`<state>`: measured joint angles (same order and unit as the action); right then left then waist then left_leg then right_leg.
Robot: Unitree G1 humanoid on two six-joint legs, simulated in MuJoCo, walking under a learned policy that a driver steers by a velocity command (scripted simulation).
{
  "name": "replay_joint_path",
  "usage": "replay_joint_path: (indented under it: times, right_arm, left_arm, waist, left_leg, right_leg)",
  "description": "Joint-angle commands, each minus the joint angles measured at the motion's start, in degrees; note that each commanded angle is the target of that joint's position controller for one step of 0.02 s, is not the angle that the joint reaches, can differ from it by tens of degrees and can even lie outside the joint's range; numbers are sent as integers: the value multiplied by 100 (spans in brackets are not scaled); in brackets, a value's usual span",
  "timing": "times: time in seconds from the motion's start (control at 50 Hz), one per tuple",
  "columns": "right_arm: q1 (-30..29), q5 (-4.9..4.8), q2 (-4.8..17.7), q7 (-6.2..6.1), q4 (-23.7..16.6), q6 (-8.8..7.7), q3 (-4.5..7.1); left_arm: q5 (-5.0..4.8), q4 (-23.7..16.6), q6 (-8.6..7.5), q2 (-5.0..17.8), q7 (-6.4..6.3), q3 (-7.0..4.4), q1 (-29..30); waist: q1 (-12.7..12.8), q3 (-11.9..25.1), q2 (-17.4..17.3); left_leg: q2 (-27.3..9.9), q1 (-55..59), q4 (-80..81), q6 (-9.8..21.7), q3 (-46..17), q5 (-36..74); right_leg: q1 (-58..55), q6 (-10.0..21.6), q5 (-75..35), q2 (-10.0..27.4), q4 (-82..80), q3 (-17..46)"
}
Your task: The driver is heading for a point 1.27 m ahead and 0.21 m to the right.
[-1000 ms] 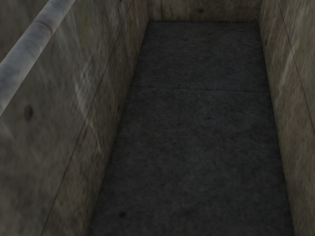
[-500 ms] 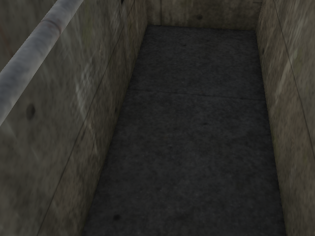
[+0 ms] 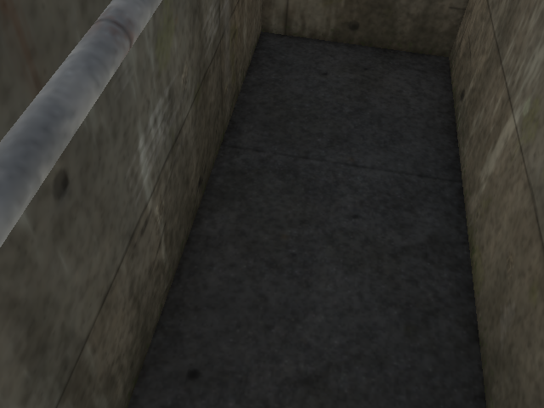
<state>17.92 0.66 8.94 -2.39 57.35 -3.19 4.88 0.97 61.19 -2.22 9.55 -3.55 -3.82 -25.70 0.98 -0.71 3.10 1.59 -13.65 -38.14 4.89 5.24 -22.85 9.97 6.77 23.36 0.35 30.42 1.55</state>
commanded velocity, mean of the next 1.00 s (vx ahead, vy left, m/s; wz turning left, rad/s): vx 0.46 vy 0.00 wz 0.00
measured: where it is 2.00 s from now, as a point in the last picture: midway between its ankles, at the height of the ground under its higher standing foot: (331, 216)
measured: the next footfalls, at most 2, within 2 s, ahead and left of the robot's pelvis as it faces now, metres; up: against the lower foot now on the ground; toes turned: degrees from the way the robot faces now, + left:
left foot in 0.02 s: +0.01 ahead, +0.09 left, +0.00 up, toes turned +3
right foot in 0.46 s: +0.41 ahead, -0.09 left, +0.00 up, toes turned -5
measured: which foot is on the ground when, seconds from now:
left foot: up 0.00-0.00, down 0.02-0.46, up 0.48-1.00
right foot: down 0.00-0.00, up 0.02-0.44, down 0.46-1.00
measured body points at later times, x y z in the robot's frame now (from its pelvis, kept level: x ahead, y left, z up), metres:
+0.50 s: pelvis +0.25 -0.03 -0.02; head +0.29 -0.01 +0.42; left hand +0.48 +0.14 -0.14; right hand +0.09 -0.24 -0.14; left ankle -0.01 +0.09 -0.69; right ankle +0.37 -0.08 -0.74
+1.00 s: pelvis +0.53 -0.11 +0.00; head +0.55 -0.14 +0.45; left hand +0.40 +0.12 -0.12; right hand +0.70 -0.30 -0.14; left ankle +0.65 -0.02 -0.69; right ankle +0.38 -0.09 -0.72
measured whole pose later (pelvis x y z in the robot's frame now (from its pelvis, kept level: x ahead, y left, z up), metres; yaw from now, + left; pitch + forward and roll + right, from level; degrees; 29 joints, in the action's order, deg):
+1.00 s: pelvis +0.53 -0.11 +0.00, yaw -1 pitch -1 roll +4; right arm 2.5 2.0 8.3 -1.5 53.5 -1.5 1.5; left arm -1.7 57.6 -3.0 9.0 -3.9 -1.0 -34.5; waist 5.5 -3.2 -0.2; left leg 5.3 -30.0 -42.7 2.7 5.5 -7.2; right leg -7.4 7.2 19.5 -6.1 17.9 -5.3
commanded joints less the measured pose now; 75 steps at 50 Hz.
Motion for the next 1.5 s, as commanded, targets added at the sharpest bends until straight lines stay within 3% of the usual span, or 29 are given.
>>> replay_joint_path:
  times: [0.02, 0.04, 0.06, 0.1, 0.18, 0.38, 0.44, 0.48, 0.5, 0.52, 0.56, 0.62, 0.74, 0.9, 1.0, 1.04, 1.06, 1.08, 1.1, 1.14, 1.18, 1.22, 1.28, 1.34, 1.36, 1.38, 1.4, 1.44, 1.5]
  right_arm:
    - [3130, -20, 674, -136, 623, -28, 319]
    - [2847, -25, 832, -120, 332, 38, 124]
    - [2792, 112, 1116, -152, 394, 78, 187]
    - [1454, -128, 698, -110, 154, 51, 28]
    - [1676, -180, 520, 5, 395, -290, -162]
    - [2013, -308, 597, -41, 271, -502, -202]
    - [1354, -172, 923, -126, 97, -451, -93]
    - [1120, -328, 862, -25, -119, -385, -24]
    - [2409, -477, -186, 106, 42, -323, -278]
    - [2612, -327, 568, -65, 223, -296, -120]
    - [1454, -137, 519, -75, -112, -212, -1]
    - [1013, 67, 169, -10, -362, -8, -134]
    - [-254, 262, 238, -64, -751, 15, -161]
    - [-1732, 148, 152, 126, -731, 136, -278]
    - [-1149, 126, 322, 48, -520, 108, -244]
    - [55, 178, 778, -58, -55, 140, -28]
    - [1141, 114, 939, -113, 349, 220, 143]
    - [1116, 152, 996, -104, 391, 236, 171]
    - [702, 183, 1365, -30, 107, -2, 153]
    - [174, 173, 876, -74, -9, -200, 94]
    - [-462, 193, 731, -151, -352, -430, -16]
    - [-1055, 188, 933, -29, -581, -565, -13]
    - [-317, 43, 1015, 48, -328, -567, 24]
    - [-235, 14, 1000, 214, -398, -280, -52]
    - [57, -32, 455, 287, -607, -117, -212]
    - [345, 21, 209, 347, -867, 9, -197]
    - [536, 198, 600, 313, -899, 136, -108]
    - [75, 418, 820, 239, -961, 295, -95]
    - [-65, 253, 531, 172, -981, 302, -247]
  left_arm:
    - [-3, -591, -160, 318, 199, -20, 1618]
    - [188, -436, -315, -100, 278, 117, 1102]
    - [-20, -453, -328, 255, 316, -20, 661]
    - [140, -927, -303, 208, 292, 60, 1589]
    - [17, -979, 14, 62, 479, 236, 1574]
    - [-78, -1532, -1, 179, 546, 447, 3489]
    - [47, -1212, -168, 574, 368, 270, 2259]
    - [248, -429, -364, 906, 316, 36, 295]
    - [327, -401, -356, 1062, 332, -9, 249]
    - [-60, -583, -88, 1066, 348, -113, 232]
    - [125, -705, -7, 783, 258, 27, 1180]
    - [57, -903, -248, 531, 197, 140, 1355]
    - [-8, -744, -421, 828, 120, 102, 91]
    - [-158, -543, -114, 582, 20, 123, -1432]
    - [-336, -529, -131, 723, -149, 165, -1113]
    - [-290, -644, -194, 886, -200, 63, -672]
    - [-403, -871, -210, 975, -172, -35, 217]
    - [-435, -1153, -275, 810, -46, 9, 742]
    - [-433, -1600, -335, 432, -17, 65, 173]
    - [-71, -1635, -197, 599, 22, -19, 32]
    - [143, -1680, -26, 228, 189, 74, 677]
    - [-14, -1781, 74, 325, 319, 114, 913]
    - [-294, -1314, -103, 443, 323, 28, 811]
    - [3, -490, 21, 1021, 200, -178, -645]
    - [318, -551, -85, 1175, 137, -120, -612]
    - [330, -791, -230, 1766, 173, -137, -386]
    - [-25, -757, -309, 1965, 163, -206, 226]
    - [-33, -849, -396, 1415, 111, -48, 878]
    - [-14, -606, -466, 1156, -45, 61, 776]
  waist:
    - [-1756, 112, -1429]
    - [-1241, 307, -1126]
    - [-923, 143, -1351]
    - [-490, -1099, -509]
    - [-195, -856, -841]
    - [-446, -263, -1142]
    - [348, 327, -1542]
    - [1009, 941, -922]
    - [58, 1722, 1053]
    - [316, 2313, 245]
    - [10, 347, -423]
    - [-341, -363, -555]
    - [-186, -657, -332]
    - [396, -764, 167]
    - [-38, -223, 661]
    - [-673, -41, 322]
    - [-1630, 91, -515]
    - [-1567, 555, -961]
    - [-746, 736, -748]
    - [-235, -264, -476]
    - [228, -1161, 447]
    - [593, -1390, -148]
    - [256, -819, -978]
    - [848, 499, -768]
    - [718, 470, 608]
    - [451, 800, 952]
    - [131, 655, 1651]
    - [-43, 138, 512]
    - [-115, -19, 316]
  left_leg:
    - [-967, 3853, 1934, -253, -1368, 627]
    - [-2089, 3515, 1860, -430, -3064, 1389]
    - [-2734, 2711, 2468, 532, -4570, 87]
    - [-2466, 1655, 2721, 595, -3434, -633]
    - [-1247, 603, 2526, -256, -1297, 2860]
    - [-1112, 1390, 2532, -547, -305, 6450]
    - [-1478, 1793, 828, -478, -497, 8647]
    - [-998, 844, -1764, -212, -362, 6451]
    - [-171, -2373, -4378, -430, -350, -864]
    - [86, -2216, -5396, -36, -804, -1323]
    - [-61, -2353, -5321, 67, -521, -437]
    - [-359, -1248, -4295, 52, -679, 117]
    - [-260, -2086, -2616, -298, -515, 810]
    - [325, -2663, -1551, -352, 33, 1489]
    - [801, -313, -47, -107, 449, 1699]
    - [518, 799, 792, 271, 49, 1823]
    - [-113, 2035, 2111, 947, -574, 2954]
    - [-1124, 2949, 1962, 1426, -1583, 3809]
    - [-1963, 3077, 1126, 1903, -2521, 4796]
    - [-2319, 1544, 2224, 1988, -3359, 240]
    - [-1866, 276, 2908, 1416, -2778, -630]
    - [-979, -1734, 3271, 887, -1262, -114]
    - [-408, -1921, 2099, 684, -635, 486]
    - [-166, -1152, -547, 420, -557, 1801]
    - [150, -1647, -2501, 129, -330, 966]
    - [637, -2228, -4073, 59, -904, -824]
    - [278, -2831, -4650, 218, -1047, -522]
    - [-277, -3124, -4706, 387, -1086, 100]
    - [-556, -2866, -3981, 136, -1034, 930]
  right_leg:
    - [3651, 426, 820, -454, 2427, 169]
    - [4075, 361, 948, -422, 3989, 871]
    - [4533, 384, 697, -352, 4443, 1119]
    - [5341, 232, -310, 123, 5153, 778]
    - [4062, -136, -1852, 125, 3798, 164]
    - [2202, 189, -3005, -398, 469, -1076]
    - [971, 653, -2535, -578, 128, -723]
    - [-1268, 697, -3296, -216, -689, -549]
    - [-4360, 1562, -4335, 1501, 279, 1343]
    - [-3351, 1753, -1753, 1766, -507, 2449]
    - [-1025, 1182, 759, 1212, -1747, 1761]
    - [881, 1094, -119, 1176, -2369, 1330]
    - [53, 641, -2488, 1149, -2224, 863]
    - [-1378, -662, -5775, 883, -1615, 52]
    - [-830, -974, -10157, 900, -23, -139]
    - [-171, -912, -9139, 781, 1772, 125]
    - [1160, -985, -5242, 14, 4707, -9]
    - [2520, -802, 875, -394, 6982, -235]
    - [3414, -421, 1195, 0, 7363, 687]
    - [4186, -183, 1468, 172, 6829, 1321]
    - [4136, -181, 613, 304, 5565, 1105]
    - [2319, -374, -167, 477, 3060, 226]
    - [-157, -970, -2356, 84, 994, -307]
    - [-1446, -963, -1421, -423, 673, -1082]
    - [-1077, -565, -180, 746, -314, 878]
    - [-915, 44, 1752, 2042, -1754, 4047]
    - [-634, 521, 4015, 2386, -2416, 5495]
    - [65, 365, 3006, 2016, -1675, 4104]
    - [423, 296, 211, 1492, -1646, 2511]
